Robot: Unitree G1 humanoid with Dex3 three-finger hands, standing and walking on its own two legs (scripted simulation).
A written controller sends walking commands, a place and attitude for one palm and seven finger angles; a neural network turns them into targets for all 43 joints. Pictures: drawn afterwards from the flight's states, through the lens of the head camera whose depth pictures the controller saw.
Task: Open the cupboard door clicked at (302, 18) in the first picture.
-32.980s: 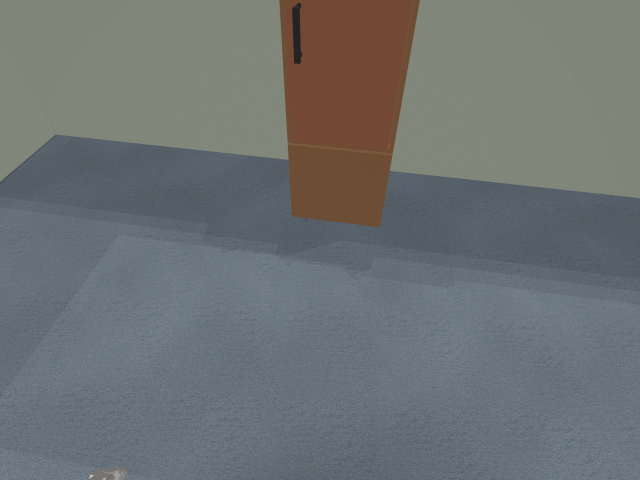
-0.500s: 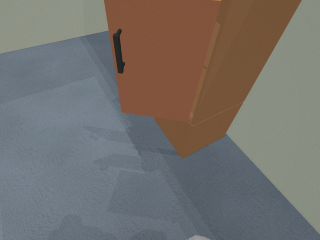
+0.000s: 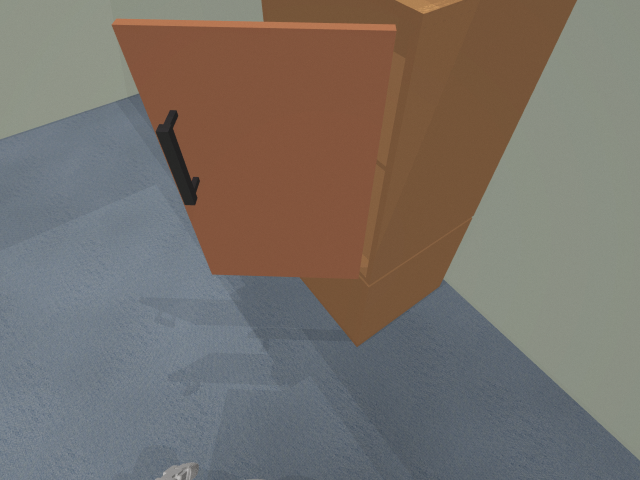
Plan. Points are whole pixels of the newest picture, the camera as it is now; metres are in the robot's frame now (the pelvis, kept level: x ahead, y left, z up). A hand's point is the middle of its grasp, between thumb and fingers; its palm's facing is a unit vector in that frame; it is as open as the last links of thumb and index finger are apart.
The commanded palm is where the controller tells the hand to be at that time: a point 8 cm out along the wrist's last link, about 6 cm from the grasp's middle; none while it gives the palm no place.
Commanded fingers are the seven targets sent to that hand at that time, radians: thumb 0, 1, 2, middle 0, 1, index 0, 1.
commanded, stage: come to a stop and stand still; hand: left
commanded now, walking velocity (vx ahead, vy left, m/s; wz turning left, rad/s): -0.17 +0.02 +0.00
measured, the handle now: (181, 160) +0.57 +0.24 +0.05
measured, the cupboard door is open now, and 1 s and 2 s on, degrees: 52 52 52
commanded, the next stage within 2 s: look again from close up in 1.34 s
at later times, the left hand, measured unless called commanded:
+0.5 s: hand out of the picture +0.00 +0.23 -0.18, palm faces -0.01 -0.97 -0.23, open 7.4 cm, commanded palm none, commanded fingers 0.00 0.90 0.90 -0.20 -0.30 -0.20 -0.30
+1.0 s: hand out of the picture +0.02 +0.18 -0.17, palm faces -0.03 -0.97 -0.23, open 7.4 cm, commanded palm none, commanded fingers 0.00 0.90 0.90 -0.20 -0.30 -0.20 -0.30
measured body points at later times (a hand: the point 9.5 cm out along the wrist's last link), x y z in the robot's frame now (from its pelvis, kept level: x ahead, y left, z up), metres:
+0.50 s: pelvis -0.02 +0.03 +0.00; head +0.01 +0.04 +0.45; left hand +0.01 +0.28 -0.16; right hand +0.05 -0.22 -0.14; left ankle +0.03 +0.14 -0.74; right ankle -0.07 -0.12 -0.73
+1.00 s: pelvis -0.02 -0.01 -0.01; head -0.01 -0.02 +0.44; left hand +0.02 +0.23 -0.16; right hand -0.03 -0.22 -0.17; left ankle +0.03 +0.13 -0.74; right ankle -0.06 -0.13 -0.74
